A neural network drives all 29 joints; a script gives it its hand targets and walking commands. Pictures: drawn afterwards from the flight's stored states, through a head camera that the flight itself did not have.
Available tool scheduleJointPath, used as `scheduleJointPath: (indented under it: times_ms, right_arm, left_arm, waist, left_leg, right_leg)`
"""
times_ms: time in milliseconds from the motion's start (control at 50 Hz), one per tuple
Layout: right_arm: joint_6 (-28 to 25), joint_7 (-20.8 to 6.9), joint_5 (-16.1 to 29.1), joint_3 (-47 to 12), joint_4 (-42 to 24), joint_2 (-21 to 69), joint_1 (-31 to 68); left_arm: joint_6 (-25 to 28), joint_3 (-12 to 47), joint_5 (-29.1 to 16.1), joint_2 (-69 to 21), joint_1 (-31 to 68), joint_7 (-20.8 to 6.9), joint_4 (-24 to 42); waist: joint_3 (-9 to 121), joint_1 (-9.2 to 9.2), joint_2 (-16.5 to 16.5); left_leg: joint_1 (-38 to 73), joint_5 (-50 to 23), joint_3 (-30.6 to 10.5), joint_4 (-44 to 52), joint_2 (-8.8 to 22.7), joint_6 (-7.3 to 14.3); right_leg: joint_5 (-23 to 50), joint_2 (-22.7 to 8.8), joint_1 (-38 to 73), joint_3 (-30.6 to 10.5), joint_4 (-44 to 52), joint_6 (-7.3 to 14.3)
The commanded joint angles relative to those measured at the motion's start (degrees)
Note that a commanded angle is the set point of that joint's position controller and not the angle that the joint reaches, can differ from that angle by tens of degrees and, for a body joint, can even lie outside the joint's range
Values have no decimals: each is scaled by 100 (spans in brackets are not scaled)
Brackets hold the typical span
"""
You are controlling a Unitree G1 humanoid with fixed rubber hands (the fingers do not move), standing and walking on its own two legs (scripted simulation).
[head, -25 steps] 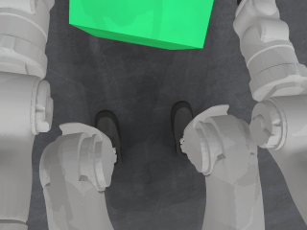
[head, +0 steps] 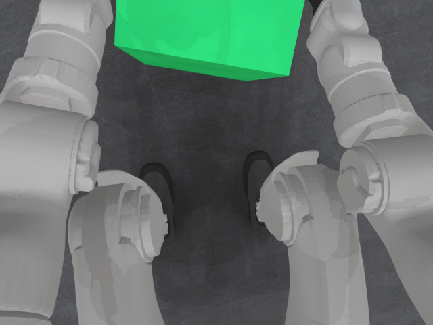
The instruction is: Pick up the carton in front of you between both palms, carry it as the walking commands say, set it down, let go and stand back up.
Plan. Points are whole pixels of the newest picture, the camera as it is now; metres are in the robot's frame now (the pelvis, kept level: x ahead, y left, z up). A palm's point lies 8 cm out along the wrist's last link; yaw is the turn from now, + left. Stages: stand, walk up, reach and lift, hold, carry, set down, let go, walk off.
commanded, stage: reach and lift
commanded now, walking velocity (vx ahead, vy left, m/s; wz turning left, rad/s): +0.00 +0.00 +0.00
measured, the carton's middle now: (208, 1) +0.54 +0.00 -0.25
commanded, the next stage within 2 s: none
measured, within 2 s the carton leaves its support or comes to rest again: leaves its support in 0.24 s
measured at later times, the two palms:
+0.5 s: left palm out of the picture +0.54 +0.16 -0.09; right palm out of the picture +0.52 -0.14 -0.08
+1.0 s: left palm out of the picture +0.50 +0.16 +0.08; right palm out of the picture +0.49 -0.14 +0.09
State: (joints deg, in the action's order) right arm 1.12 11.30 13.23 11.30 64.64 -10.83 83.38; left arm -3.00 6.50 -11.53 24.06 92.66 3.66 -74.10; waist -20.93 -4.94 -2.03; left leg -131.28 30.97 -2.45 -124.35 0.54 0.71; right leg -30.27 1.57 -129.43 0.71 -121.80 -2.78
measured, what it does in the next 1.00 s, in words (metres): rises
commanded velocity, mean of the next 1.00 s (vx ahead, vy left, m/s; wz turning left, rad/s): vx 0.00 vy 0.00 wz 0.00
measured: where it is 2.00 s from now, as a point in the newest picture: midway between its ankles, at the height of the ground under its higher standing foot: (212, 211)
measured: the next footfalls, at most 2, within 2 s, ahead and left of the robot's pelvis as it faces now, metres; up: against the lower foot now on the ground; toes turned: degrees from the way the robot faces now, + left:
none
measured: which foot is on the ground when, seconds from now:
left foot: down 0.00-1.00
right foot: down 0.00-1.00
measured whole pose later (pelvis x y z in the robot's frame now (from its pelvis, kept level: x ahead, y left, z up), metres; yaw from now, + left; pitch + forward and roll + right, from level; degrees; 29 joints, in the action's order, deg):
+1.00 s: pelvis +0.01 -0.01 +0.13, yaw +4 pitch +43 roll -1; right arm 22.4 4.1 -12.0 31.6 31.6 5.1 53.9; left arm -23.0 -22.2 14.0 1.9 59.3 0.7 -40.9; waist 11.2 -2.6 -0.4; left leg -113.2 27.1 -2.6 -97.4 -2.6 -0.9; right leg -27.8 3.2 -112.1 -2.7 -97.0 -2.9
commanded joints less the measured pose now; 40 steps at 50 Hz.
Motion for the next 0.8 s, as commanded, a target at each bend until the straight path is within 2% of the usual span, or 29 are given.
scheduleJointPath:
  times_ms: [0, 60, 100, 140, 220, 300, 360, 380, 440, 520, 560, 600, 680, 780]
  right_arm:
    - [11, -636, -178, -447, -715, 2301, 2059]
    - [318, -1255, -625, -405, -994, 3939, 2727]
    - [483, -1537, -734, -380, -1206, 4487, 2830]
    - [594, -1706, -674, -437, -1378, 4912, 2829]
    - [789, -1869, -372, -748, -1779, 5635, 2805]
    - [1042, -1921, -86, -1226, -2392, 6247, 2780]
    - [1327, -1998, -149, -1446, -2965, 6403, 2819]
    - [1395, -1991, -203, -1598, -3140, 6503, 2870]
    - [1545, -1980, -480, -1675, -3385, 6476, 2785]
    - [1761, -1995, -1242, -1058, -2720, 6463, 2265]
    - [1856, -2032, -1634, -630, -2362, 6428, 2056]
    - [1906, -2083, -1876, -396, -2257, 6458, 1983]
    - [1958, -2182, -1998, -359, -2248, 6712, 1964]
    - [2053, -2273, -1876, -686, -2373, 7092, 1812]
  left_arm:
    - [32, 401, 90, -2451, 2336, -512, 664]
    - [-174, 239, 461, -4312, 2268, -1073, 696]
    - [-320, 20, 670, -4927, 2008, -1299, 825]
    - [-414, -85, 715, -5394, 1916, -1421, 1043]
    - [-512, 173, 499, -6100, 2100, -1493, 1875]
    - [-656, 745, 155, -6681, 2463, -1414, 3220]
    - [-915, 867, 205, -7066, 2453, -1315, 3970]
    - [-1006, 870, 279, -7225, 2282, -1266, 4034]
    - [-1277, 739, 496, -7569, 1619, -1228, 3713]
    - [-1527, -24, 1075, -7803, 1016, -1401, 2728]
    - [-1607, -539, 1415, -7733, 909, -1497, 2296]
    - [-1640, -905, 1662, -7666, 859, -1565, 2124]
    - [-1634, -1273, 1955, -7622, 782, -1609, 2036]
    - [-1676, -1150, 1990, -7817, 677, -1628, 2327]
  waist:
    - [6379, -122, 872]
    - [6017, -14, 962]
    - [5914, 45, 964]
    - [6161, 56, 951]
    - [7469, 5, 925]
    - [9450, 27, 1165]
    - [10468, 81, 1304]
    - [10590, 173, 1303]
    - [10099, 98, 1168]
    - [8286, -115, 1033]
    - [7665, -177, 975]
    - [7592, -157, 893]
    - [7868, 38, 636]
    - [8476, 206, 413]
  left_leg:
    - [3427, -1209, 18, 966, -323, -22]
    - [3192, -1110, 94, 818, -474, 29]
    - [3117, -1144, 166, 789, -532, 83]
    - [3250, -1365, 224, 759, -561, 96]
    - [3895, -1985, 329, 691, -601, 61]
    - [5065, -2899, 409, 660, -658, 10]
    - [5881, -3271, 419, 802, -717, -55]
    - [5904, -3226, 464, 897, -753, -78]
    - [5322, -2519, 529, 1279, -827, -121]
    - [3925, -921, 548, 1978, -890, -125]
    - [3519, -422, 552, 2254, -911, -88]
    - [3487, -285, 550, 2481, -936, -56]
    - [3717, -368, 569, 2824, -966, 3]
    - [4280, -573, 608, 3216, -983, 20]
  right_leg:
    - [1564, 378, 2966, 323, 741, -37]
    - [1314, 525, 2723, 379, 580, 12]
    - [1264, 566, 2592, 442, 543, 49]
    - [1433, 588, 2589, 501, 496, 56]
    - [1991, 613, 2862, 626, 408, 47]
    - [2650, 668, 3201, 700, 413, 39]
    - [2581, 734, 3016, 769, 626, 46]
    - [2465, 763, 2978, 756, 730, 42]
    - [1936, 793, 3067, 745, 1084, 37]
    - [786, 778, 2854, 631, 1715, 127]
    - [432, 767, 2811, 564, 2002, 168]
    - [363, 765, 2957, 521, 2237, 182]
    - [441, 775, 3326, 496, 2605, 136]
    - [608, 801, 3904, 505, 2978, 52]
